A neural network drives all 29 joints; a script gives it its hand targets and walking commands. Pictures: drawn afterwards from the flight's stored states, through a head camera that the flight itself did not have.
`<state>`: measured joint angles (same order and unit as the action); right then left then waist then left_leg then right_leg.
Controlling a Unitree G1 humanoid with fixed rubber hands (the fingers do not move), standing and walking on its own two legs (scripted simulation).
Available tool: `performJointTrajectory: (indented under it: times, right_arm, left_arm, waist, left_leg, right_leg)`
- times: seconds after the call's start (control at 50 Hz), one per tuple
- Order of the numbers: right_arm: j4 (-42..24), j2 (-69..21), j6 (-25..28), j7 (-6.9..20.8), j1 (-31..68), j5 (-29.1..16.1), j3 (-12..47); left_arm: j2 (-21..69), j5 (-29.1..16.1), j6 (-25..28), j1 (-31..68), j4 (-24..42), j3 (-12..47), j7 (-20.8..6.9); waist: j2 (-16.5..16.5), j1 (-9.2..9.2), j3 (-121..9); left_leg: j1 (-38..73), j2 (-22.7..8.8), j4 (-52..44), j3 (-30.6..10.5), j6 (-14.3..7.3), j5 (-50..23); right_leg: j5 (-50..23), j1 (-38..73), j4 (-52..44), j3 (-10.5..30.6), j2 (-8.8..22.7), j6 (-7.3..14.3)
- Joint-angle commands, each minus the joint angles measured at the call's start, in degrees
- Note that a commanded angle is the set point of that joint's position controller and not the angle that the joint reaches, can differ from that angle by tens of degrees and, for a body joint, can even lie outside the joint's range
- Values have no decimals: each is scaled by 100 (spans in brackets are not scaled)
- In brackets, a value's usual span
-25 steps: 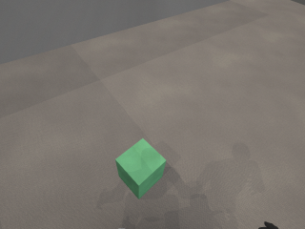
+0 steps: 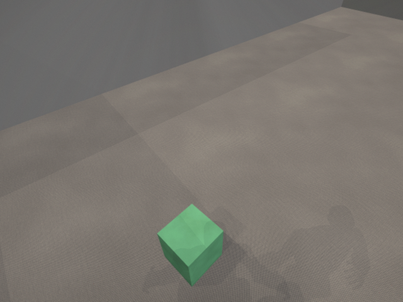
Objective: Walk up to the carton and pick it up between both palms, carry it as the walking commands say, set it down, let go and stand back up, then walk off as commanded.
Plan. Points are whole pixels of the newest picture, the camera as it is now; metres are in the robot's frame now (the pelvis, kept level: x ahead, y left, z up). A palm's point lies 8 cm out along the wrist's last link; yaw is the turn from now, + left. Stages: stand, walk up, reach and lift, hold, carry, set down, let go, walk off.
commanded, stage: walk up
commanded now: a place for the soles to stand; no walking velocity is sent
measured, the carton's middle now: (191, 244) +0.55 +0.08 -0.65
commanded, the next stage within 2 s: none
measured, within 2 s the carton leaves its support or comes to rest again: neither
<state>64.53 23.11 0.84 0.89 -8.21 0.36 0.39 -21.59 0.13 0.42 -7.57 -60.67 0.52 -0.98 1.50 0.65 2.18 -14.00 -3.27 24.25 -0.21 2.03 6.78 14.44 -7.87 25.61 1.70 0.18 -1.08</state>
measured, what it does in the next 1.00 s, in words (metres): lifts its right foot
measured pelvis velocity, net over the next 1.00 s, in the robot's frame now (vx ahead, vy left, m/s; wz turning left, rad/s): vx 0.02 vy -0.03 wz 0.09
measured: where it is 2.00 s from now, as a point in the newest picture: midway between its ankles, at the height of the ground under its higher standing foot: outside the picture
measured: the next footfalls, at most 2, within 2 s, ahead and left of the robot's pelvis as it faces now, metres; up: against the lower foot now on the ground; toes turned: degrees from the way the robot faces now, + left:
right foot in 1.10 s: +0.10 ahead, -0.21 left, +0.00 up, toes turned +9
left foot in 1.42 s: +0.19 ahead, +0.01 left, +0.00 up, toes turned +23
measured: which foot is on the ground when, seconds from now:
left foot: down 0.00-1.00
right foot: down 0.00-0.82, up 0.84-1.00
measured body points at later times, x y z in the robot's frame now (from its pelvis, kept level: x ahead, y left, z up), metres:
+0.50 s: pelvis +0.02 +0.02 +0.01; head +0.02 +0.02 +0.46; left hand +0.10 +0.33 -0.12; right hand +0.12 -0.29 -0.12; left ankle +0.07 +0.15 -0.74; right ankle +0.00 -0.13 -0.74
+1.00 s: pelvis +0.02 -0.03 +0.00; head +0.04 +0.00 +0.45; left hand +0.10 +0.32 -0.11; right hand +0.07 -0.37 -0.10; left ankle +0.07 +0.14 -0.74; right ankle +0.02 -0.17 -0.71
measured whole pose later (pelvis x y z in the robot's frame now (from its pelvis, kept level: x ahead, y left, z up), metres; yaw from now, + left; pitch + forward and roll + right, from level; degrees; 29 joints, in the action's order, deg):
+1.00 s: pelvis +0.02 -0.03 +0.00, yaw +5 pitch -2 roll +0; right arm 61.0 23.4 2.6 -1.7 -15.4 1.2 -3.8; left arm -28.1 2.8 -3.8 -7.1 -50.6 -6.8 -6.4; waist -4.0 -0.6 5.4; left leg -14.5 -2.3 22.2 -5.8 0.9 6.8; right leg 26.9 -18.4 45.7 2.8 0.3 0.9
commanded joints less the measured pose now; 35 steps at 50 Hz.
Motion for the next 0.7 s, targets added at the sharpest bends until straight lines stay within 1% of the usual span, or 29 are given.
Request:
performJointTrajectory:
  times: [0.0, 0.06, 0.08, 0.12, 0.16, 0.2, 0.22, 0.3, 0.32, 0.34, 0.36, 0.4, 0.44, 0.46, 0.5, 0.52, 0.54, 0.56, 0.58, 0.6, 0.64, 0.66, 0.68]
  right_arm:
    - [-209, 1100, 163, -86, 437, 3, -192]
    - [-154, 1075, 185, -102, 483, 4, -182]
    - [-158, 1096, 193, -100, 497, 2, -186]
    - [-119, 1111, 194, -109, 541, -9, -183]
    - [-137, 1103, 188, -113, 589, -3, -192]
    - [-99, 1102, 175, -112, 580, -10, -201]
    - [-107, 1108, 178, -114, 645, -16, -202]
    - [-106, 1056, 154, -114, 678, -26, -227]
    - [-86, 1045, 150, -115, 668, -37, -223]
    - [-92, 1073, 148, -109, 710, -26, -231]
    - [-75, 1072, 143, -111, 717, -27, -242]
    - [-91, 1077, 135, -101, 799, -33, -245]
    - [-122, 1035, 121, -99, 825, -43, -249]
    - [-122, 1017, 113, -94, 863, -20, -250]
    - [-107, 1038, 102, -94, 859, -27, -256]
    - [-116, 1037, 93, -93, 895, -7, -269]
    - [-123, 1037, 91, -87, 882, -20, -277]
    - [-122, 1039, 90, -83, 895, -13, -270]
    - [-125, 1005, 83, -82, 923, -26, -260]
    - [-136, 1009, 84, -78, 875, -4, -261]
    - [-138, 1006, 78, -82, 890, -7, -263]
    - [-128, 980, 79, -75, 863, -2, -260]
    - [-130, 990, 78, -81, 863, -4, -258]
  left_arm:
    - [-1206, -49, 74, 388, 236, -293, 82]
    - [-1134, -64, 56, 417, 140, -254, 83]
    - [-1143, -77, 47, 407, 121, -255, 85]
    - [-1127, -87, 30, 424, 60, -235, 83]
    - [-1118, -86, 26, 467, 2, -216, 82]
    - [-1120, -77, 20, 496, -34, -217, 88]
    - [-1105, -68, 30, 446, -75, -198, 81]
    - [-1114, -49, 40, 523, -146, -188, 100]
    - [-1092, -54, 46, 548, -178, -187, 102]
    - [-1080, -46, 47, 569, -175, -183, 103]
    - [-1107, -42, 57, 586, -201, -196, 107]
    - [-1097, -40, 53, 560, -220, -187, 109]
    - [-1117, -18, 66, 548, -242, -196, 107]
    - [-1086, -21, 64, 574, -259, -192, 111]
    - [-1098, -20, 68, 540, -245, -207, 107]
    - [-1052, -10, 71, 513, -247, -204, 104]
    - [-1077, 2, 74, 517, -237, -206, 102]
    - [-1074, 1, 73, 514, -238, -206, 100]
    - [-1102, 9, 79, 464, -252, -232, 99]
    - [-1112, 15, 85, 523, -209, -230, 103]
    - [-1099, 25, 89, 490, -202, -246, 104]
    - [-1127, 14, 93, 497, -191, -262, 106]
    - [-1113, 15, 96, 463, -194, -268, 103]
  waist:
    - [-171, -98, -152]
    - [-28, -137, -381]
    - [63, -140, -443]
    - [239, -156, -462]
    - [302, -128, -519]
    - [277, -110, -557]
    - [318, -130, -541]
    - [173, -61, -569]
    - [100, -42, -589]
    - [113, -32, -543]
    - [56, -14, -527]
    - [32, -13, -495]
    - [-121, -22, -443]
    - [-66, -5, -344]
    - [-145, -11, -361]
    - [-106, -26, -295]
    - [-191, -15, -306]
    - [-156, -18, -297]
    - [-299, -49, -273]
    - [-216, -10, -309]
    - [-274, -18, -317]
    - [-206, -17, -356]
    - [-242, -19, -303]
  left_leg:
    - [392, -381, -501, -500, -311, 129]
    - [440, -492, -565, -577, -371, -308]
    - [467, -505, -586, -561, -351, -329]
    - [449, -543, -661, -598, -380, -321]
    - [544, -559, -679, -598, -372, -406]
    - [571, -577, -745, -619, -390, -316]
    - [629, -558, -697, -578, -384, -402]
    - [800, -538, -610, -510, -376, -641]
    - [836, -535, -633, -509, -368, -635]
    - [820, -534, -640, -527, -375, -650]
    - [849, -519, -629, -490, -361, -641]
    - [884, -519, -678, -522, -347, -445]
    - [937, -503, -671, -521, -346, -394]
    - [901, -501, -711, -534, -333, -350]
    - [934, -489, -732, -516, -338, -230]
    - [856, -481, -763, -547, -339, -60]
    - [934, -470, -766, -523, -313, 57]
    - [928, -453, -766, -531, -315, 47]
    - [934, -443, -729, -506, -303, 82]
    - [967, -439, -757, -502, -294, 56]
    - [966, -421, -688, -471, -297, 32]
    - [961, -438, -727, -485, -287, -8]
    - [942, -411, -684, -466, -297, 15]
  right_leg:
    - [-140, -361, -808, 566, 577, 327]
    - [-594, -53, -684, 470, 545, 308]
    - [-605, -10, -657, 452, 550, 289]
    - [-660, 68, -618, 427, 533, 269]
    - [-675, 61, -655, 402, 536, 262]
    - [-684, 93, -659, 387, 522, 240]
    - [-771, 80, -711, 387, 544, 230]
    - [-831, 24, -807, 395, 578, 208]
    - [-864, 36, -828, 406, 583, 206]
    - [-906, 27, -839, 404, 593, 209]
    - [-923, -1, -875, 414, 601, 194]
    - [-809, -51, -937, 411, 596, 185]
    - [-705, -128, -995, 426, 601, 191]
    - [-639, -204, -1000, 403, 589, 187]
    - [-523, -234, -1040, 418, 591, 198]
    - [-426, -260, -1074, 419, 589, 199]
    - [-356, -322, -1096, 438, 603, 209]
    - [-366, -307, -1100, 447, 609, 207]
    - [-360, -364, -1165, 452, 621, 211]
    - [-349, -313, -1123, 444, 604, 203]
    - [-376, -352, -1196, 494, 641, 222]
    - [-379, -288, -1134, 485, 620, 222]
    - [-402, -319, -1221, 498, 654, 234]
